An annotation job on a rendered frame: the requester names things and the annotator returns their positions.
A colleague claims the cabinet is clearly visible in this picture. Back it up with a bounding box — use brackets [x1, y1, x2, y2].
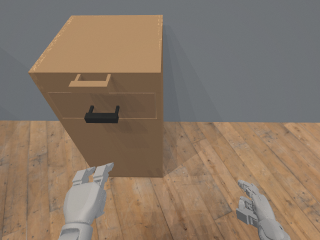
[28, 15, 164, 178]

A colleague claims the handle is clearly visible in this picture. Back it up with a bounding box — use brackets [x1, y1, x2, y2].
[68, 81, 111, 94]
[84, 105, 120, 123]

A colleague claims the robot right hand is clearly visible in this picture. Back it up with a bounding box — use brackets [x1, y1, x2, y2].
[236, 179, 276, 228]

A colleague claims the robot left forearm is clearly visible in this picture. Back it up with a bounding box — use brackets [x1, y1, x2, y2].
[58, 222, 93, 240]

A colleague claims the robot left hand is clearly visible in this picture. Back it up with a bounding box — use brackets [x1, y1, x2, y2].
[63, 162, 114, 225]

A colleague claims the robot right forearm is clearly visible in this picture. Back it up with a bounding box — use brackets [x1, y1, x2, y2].
[257, 219, 291, 240]

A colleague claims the drawer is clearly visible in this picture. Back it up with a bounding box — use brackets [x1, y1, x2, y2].
[48, 92, 156, 118]

